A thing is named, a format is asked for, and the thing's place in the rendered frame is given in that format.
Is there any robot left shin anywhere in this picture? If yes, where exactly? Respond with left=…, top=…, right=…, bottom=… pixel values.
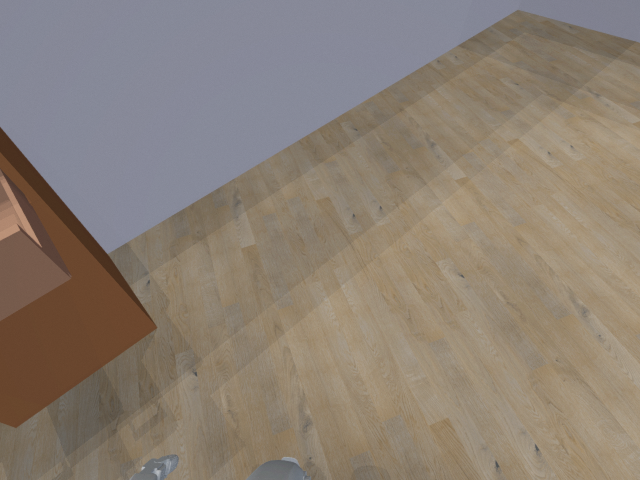
left=281, top=457, right=300, bottom=467

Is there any left robot hand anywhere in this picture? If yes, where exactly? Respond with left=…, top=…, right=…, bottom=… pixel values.
left=130, top=454, right=179, bottom=480

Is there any cabinet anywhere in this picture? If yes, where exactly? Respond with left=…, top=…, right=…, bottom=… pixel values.
left=0, top=127, right=157, bottom=428

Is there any robot left thigh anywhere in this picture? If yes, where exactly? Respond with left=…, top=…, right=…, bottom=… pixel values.
left=246, top=460, right=311, bottom=480

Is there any drawer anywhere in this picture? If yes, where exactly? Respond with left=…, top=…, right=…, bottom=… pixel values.
left=0, top=169, right=72, bottom=321

